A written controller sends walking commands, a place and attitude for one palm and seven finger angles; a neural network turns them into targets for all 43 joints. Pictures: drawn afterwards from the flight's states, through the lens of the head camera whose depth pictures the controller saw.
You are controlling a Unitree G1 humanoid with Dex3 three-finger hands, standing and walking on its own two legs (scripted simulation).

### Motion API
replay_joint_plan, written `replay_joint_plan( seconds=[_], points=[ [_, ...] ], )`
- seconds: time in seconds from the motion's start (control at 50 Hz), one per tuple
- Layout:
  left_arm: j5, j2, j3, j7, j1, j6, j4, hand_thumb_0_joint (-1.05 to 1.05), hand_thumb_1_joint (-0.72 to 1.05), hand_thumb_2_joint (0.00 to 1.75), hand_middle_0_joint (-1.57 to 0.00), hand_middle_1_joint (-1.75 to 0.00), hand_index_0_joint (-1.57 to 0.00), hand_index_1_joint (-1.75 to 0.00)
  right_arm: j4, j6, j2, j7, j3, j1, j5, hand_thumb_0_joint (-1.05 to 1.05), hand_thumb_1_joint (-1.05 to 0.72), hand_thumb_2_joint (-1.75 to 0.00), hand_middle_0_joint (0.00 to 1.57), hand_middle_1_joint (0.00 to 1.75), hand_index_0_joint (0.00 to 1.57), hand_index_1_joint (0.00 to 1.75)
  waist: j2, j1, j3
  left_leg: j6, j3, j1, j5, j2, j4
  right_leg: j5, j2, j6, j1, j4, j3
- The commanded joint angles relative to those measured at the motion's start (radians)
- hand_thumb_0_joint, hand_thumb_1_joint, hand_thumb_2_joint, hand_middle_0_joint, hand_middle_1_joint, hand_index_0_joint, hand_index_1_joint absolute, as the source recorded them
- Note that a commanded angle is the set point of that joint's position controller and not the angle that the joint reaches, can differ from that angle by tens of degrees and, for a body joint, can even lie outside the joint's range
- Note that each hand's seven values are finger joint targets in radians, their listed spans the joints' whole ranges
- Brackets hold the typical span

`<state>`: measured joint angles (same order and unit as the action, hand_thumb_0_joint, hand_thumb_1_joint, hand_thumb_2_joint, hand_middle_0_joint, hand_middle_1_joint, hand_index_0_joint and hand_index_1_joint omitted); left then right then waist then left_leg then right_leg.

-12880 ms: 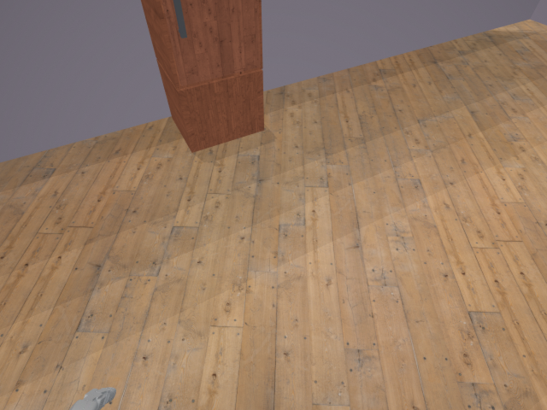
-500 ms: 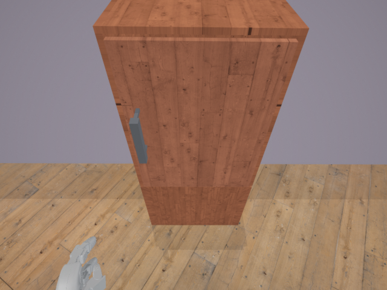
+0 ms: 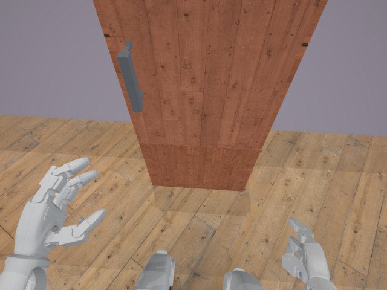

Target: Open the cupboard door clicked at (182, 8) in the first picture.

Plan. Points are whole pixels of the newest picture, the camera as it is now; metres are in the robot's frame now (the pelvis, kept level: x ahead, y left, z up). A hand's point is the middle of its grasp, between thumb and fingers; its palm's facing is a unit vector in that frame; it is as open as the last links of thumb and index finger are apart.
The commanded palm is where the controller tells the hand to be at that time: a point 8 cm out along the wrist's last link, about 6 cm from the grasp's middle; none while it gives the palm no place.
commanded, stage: raise the hand with hooked fingers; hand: left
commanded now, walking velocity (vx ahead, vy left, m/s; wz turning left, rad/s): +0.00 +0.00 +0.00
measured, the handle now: (133, 78) +0.57 +0.22 +0.08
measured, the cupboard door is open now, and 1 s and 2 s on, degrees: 0 0 0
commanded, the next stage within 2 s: move the hooked fingers beside the handle in 1.46 s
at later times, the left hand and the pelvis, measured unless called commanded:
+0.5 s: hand (57, 193) +0.26 +0.27 +0.08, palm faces +0.01 -1.00 -0.04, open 12.9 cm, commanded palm +0.23 +0.33 +0.09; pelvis +0.00 +0.04 +0.03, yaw -2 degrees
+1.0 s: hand (34, 154) +0.31 +0.33 +0.11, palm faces +0.05 -1.00 -0.05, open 14.0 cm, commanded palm +0.28 +0.37 +0.11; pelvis +0.02 +0.06 +0.05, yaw -1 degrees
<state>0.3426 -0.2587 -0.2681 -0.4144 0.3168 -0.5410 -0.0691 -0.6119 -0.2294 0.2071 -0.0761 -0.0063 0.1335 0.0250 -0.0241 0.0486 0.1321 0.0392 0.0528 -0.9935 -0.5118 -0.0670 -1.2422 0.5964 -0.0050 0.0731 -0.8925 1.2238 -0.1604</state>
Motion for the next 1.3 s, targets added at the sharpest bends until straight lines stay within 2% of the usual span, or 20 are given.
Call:
replay_joint_plan(
  seconds=[0.0, 0.04, 0.1, 0.18, 0.24, 0.32, 0.4, 0.42, 0.48, 0.54, 0.6, 0.64, 0.66, 0.72, 0.8, 0.92, 1.0, 1.18, 1.22, 1.28],
  points=[
    [0.061, -0.222, -0.163, -0.056, 0.033, 0.195, 0.003, 0.00, 0.13, 0.57, -0.25, -0.80, -0.25, -0.80, 0.181, -0.030, 0.159, -0.031, -0.057, -0.003, 0.030, 0.00, -0.90, -0.90, 0.20, 0.30, 0.20, 0.30, 0.078, -0.019, 0.225, -0.071, -0.031, 0.120, 0.210, 0.066, 0.173, -0.217, -0.038, -0.104, 0.310, -0.401, 0.301],
    [0.078, -0.235, -0.221, -0.020, 0.037, 0.232, 0.061, 0.00, 0.08, 0.55, -0.26, -0.82, -0.26, -0.82, 0.198, -0.021, 0.145, -0.026, -0.057, 0.003, 0.027, 0.00, -0.90, -0.90, 0.20, 0.30, 0.20, 0.30, 0.083, 0.001, 0.273, -0.068, -0.030, 0.160, 0.256, 0.067, 0.206, -0.319, -0.053, -0.116, 0.366, -0.398, 0.284],
    [0.077, -0.210, -0.251, 0.071, 0.024, 0.173, 0.114, 0.00, 0.01, 0.52, -0.26, -0.87, -0.26, -0.87, 0.187, -0.026, 0.119, -0.016, -0.060, 0.011, 0.013, 0.00, -0.90, -0.90, 0.20, 0.30, 0.20, 0.30, 0.093, 0.013, 0.261, -0.060, -0.026, 0.181, 0.286, 0.061, 0.238, -0.378, -0.037, -0.110, 0.357, -0.370, 0.245],
    [0.023, -0.151, -0.150, 0.116, -0.071, 0.028, 0.097, 0.00, -0.08, 0.48, -0.27, -0.93, -0.27, -0.93, 0.139, -0.045, 0.136, -0.002, -0.065, 0.053, 0.000, 0.00, -0.90, -0.90, 0.20, 0.30, 0.20, 0.30, 0.038, -0.048, 0.166, -0.063, -0.029, 0.212, 0.238, 0.056, 0.255, -0.253, -0.007, -0.088, 0.191, -0.344, 0.185],
    [0.003, -0.150, -0.085, 0.065, -0.131, -0.012, 0.046, 0.00, -0.15, 0.45, -0.27, -0.98, -0.27, -0.98, 0.130, -0.057, 0.171, -0.006, -0.064, 0.079, 0.006, 0.00, -0.90, -0.90, 0.20, 0.30, 0.20, 0.30, 0.001, -0.077, 0.143, -0.070, -0.028, 0.226, 0.175, 0.056, 0.261, -0.130, 0.005, -0.069, 0.112, -0.346, 0.169],
    [0.026, -0.232, -0.129, 0.007, -0.168, 0.012, 0.079, 0.00, -0.24, 0.41, -0.28, -1.03, -0.28, -1.03, 0.150, -0.069, 0.198, -0.020, -0.064, 0.096, 0.017, 0.00, -0.90, -0.90, 0.20, 0.30, 0.20, 0.30, -0.037, -0.057, 0.222, -0.075, -0.022, 0.291, 0.165, 0.057, 0.307, -0.127, 0.009, -0.058, 0.158, -0.358, 0.155],
    [0.044, -0.301, -0.220, 0.039, -0.172, 0.045, 0.125, 0.00, -0.34, 0.37, -0.29, -1.10, -0.29, -1.10, 0.162, -0.062, 0.193, -0.024, -0.057, 0.094, 0.015, 0.00, -0.90, -0.90, 0.20, 0.30, 0.20, 0.30, -0.071, -0.023, 0.261, -0.068, -0.005, 0.368, 0.230, 0.053, 0.358, -0.210, 0.026, -0.048, 0.201, -0.337, 0.106],
    [0.046, -0.274, -0.207, 0.051, -0.174, 0.048, 0.133, 0.00, -0.36, 0.36, -0.29, -1.11, -0.29, -1.11, 0.167, -0.059, 0.188, -0.020, -0.051, 0.087, 0.015, 0.00, -0.90, -0.90, 0.20, 0.30, 0.20, 0.30, -0.099, -0.021, 0.245, -0.063, -0.004, 0.385, 0.231, 0.053, 0.372, -0.213, 0.026, -0.047, 0.196, -0.339, 0.098],
    [0.036, -0.244, -0.192, 0.090, -0.180, 0.070, 0.095, 0.00, -0.43, 0.33, -0.29, -1.15, -0.29, -1.15, 0.167, -0.049, 0.188, -0.011, -0.045, 0.090, 0.010, 0.00, -0.90, -0.90, 0.20, 0.30, 0.20, 0.30, -0.111, -0.034, 0.195, -0.053, 0.008, 0.399, 0.223, 0.049, 0.393, -0.221, 0.028, -0.046, 0.173, -0.341, 0.076],
    [0.017, -0.219, -0.153, 0.070, -0.211, 0.117, -0.007, 0.00, -0.50, 0.30, -0.30, -1.20, -0.30, -1.20, 0.174, -0.031, 0.201, -0.005, -0.042, 0.104, 0.011, 0.00, -0.90, -0.90, 0.20, 0.30, 0.20, 0.30, -0.061, -0.058, 0.140, -0.051, 0.011, 0.375, 0.206, 0.048, 0.398, -0.221, 0.032, -0.051, 0.152, -0.354, 0.069],
    [0.008, -0.224, -0.118, 0.024, -0.298, 0.154, -0.029, 0.00, -0.50, 0.30, -0.30, -1.20, -0.30, -1.20, 0.187, -0.026, 0.215, -0.009, -0.038, 0.114, 0.017, 0.00, -0.90, -0.90, 0.20, 0.30, 0.20, 0.30, -0.062, -0.073, 0.133, -0.052, 0.021, 0.388, 0.184, 0.047, 0.408, -0.216, 0.036, -0.047, 0.145, -0.362, 0.071],
    [0.007, -0.261, -0.138, 0.004, -0.356, 0.162, 0.000, 0.00, -0.50, 0.30, -0.30, -1.20, -0.30, -1.20, 0.189, -0.027, 0.215, -0.013, -0.037, 0.115, 0.016, 0.00, -0.90, -0.90, 0.20, 0.30, 0.20, 0.30, -0.092, -0.069, 0.193, -0.050, 0.020, 0.434, 0.216, 0.047, 0.409, -0.236, 0.034, -0.047, 0.163, -0.368, 0.073],
    [0.010, -0.286, -0.165, 0.001, -0.364, 0.160, 0.004, 0.00, -0.50, 0.30, -0.30, -1.20, -0.30, -1.20, 0.189, -0.028, 0.217, -0.015, -0.037, 0.121, 0.014, 0.00, -0.90, -0.90, 0.20, 0.30, 0.20, 0.30, -0.073, -0.063, 0.220, -0.048, 0.026, 0.454, 0.255, 0.044, 0.408, -0.257, 0.035, -0.045, 0.177, -0.366, 0.072],
    [0.021, -0.336, -0.214, 0.001, -0.415, 0.140, 0.025, 0.00, -0.50, 0.30, -0.30, -1.20, -0.30, -1.20, 0.184, -0.029, 0.212, -0.017, -0.030, 0.118, 0.009, 0.00, -0.90, -0.90, 0.20, 0.30, 0.20, 0.30, -0.111, -0.049, 0.250, -0.040, 0.026, 0.487, 0.316, 0.046, 0.403, -0.284, 0.038, -0.039, 0.190, -0.359, 0.074],
    [0.028, -0.362, -0.249, 0.002, -0.451, 0.130, -0.040, 0.00, -0.50, 0.30, -0.30, -1.20, -0.30, -1.20, 0.171, -0.022, 0.212, -0.020, -0.026, 0.121, 0.006, 0.00, -0.90, -0.90, 0.20, 0.30, 0.20, 0.30, -0.096, -0.045, 0.225, -0.036, 0.031, 0.476, 0.320, 0.045, 0.407, -0.284, 0.040, -0.037, 0.189, -0.359, 0.072],
    [0.025, -0.366, -0.230, -0.047, -0.489, 0.187, -0.117, 0.00, -0.50, 0.30, -0.30, -1.20, -0.30, -1.20, 0.169, -0.008, 0.222, -0.020, -0.030, 0.138, 0.015, 0.00, -0.90, -0.90, 0.20, 0.30, 0.20, 0.30, -0.122, -0.051, 0.260, -0.037, 0.019, 0.517, 0.385, 0.042, 0.416, -0.326, 0.035, -0.042, 0.210, -0.383, 0.075],
    [0.044, -0.353, -0.231, -0.066, -0.456, 0.204, -0.152, 0.00, -0.50, 0.30, -0.30, -1.20, -0.30, -1.20, 0.180, -0.004, 0.225, -0.017, -0.035, 0.146, 0.014, 0.00, -0.90, -0.90, 0.20, 0.30, 0.20, 0.30, -0.057, -0.047, 0.242, -0.046, 0.011, 0.495, 0.402, 0.048, 0.412, -0.359, 0.041, -0.043, 0.233, -0.395, 0.075],
    [0.026, -0.378, -0.258, -0.015, -0.485, 0.144, -0.126, 0.00, -0.50, 0.30, -0.30, -1.20, -0.30, -1.20, 0.181, 0.014, 0.219, -0.003, -0.039, 0.149, 0.012, 0.00, -0.90, -0.90, 0.20, 0.30, 0.20, 0.30, -0.091, -0.049, 0.232, -0.048, -0.004, 0.480, 0.360, 0.051, 0.416, -0.336, 0.036, -0.045, 0.227, -0.392, 0.084],
    [0.023, -0.391, -0.265, -0.014, -0.485, 0.136, -0.110, 0.00, -0.50, 0.30, -0.30, -1.20, -0.30, -1.20, 0.179, 0.015, 0.217, -0.003, -0.038, 0.149, 0.009, 0.00, -0.90, -0.90, 0.20, 0.30, 0.20, 0.30, -0.108, -0.045, 0.263, -0.051, -0.011, 0.488, 0.384, 0.054, 0.411, -0.365, 0.035, -0.045, 0.257, -0.391, 0.093],
    [0.030, -0.380, -0.258, -0.019, -0.478, 0.129, -0.114, 0.00, -0.50, 0.30, -0.30, -1.20, -0.30, -1.20, 0.176, 0.020, 0.215, -0.007, -0.039, 0.147, 0.013, 0.00, -0.90, -0.90, 0.20, 0.30, 0.20, 0.30, -0.080, -0.054, 0.258, -0.056, -0.018, 0.479, 0.359, 0.054, 0.409, -0.363, 0.034, -0.050, 0.264, -0.403, 0.098]
  ],
)
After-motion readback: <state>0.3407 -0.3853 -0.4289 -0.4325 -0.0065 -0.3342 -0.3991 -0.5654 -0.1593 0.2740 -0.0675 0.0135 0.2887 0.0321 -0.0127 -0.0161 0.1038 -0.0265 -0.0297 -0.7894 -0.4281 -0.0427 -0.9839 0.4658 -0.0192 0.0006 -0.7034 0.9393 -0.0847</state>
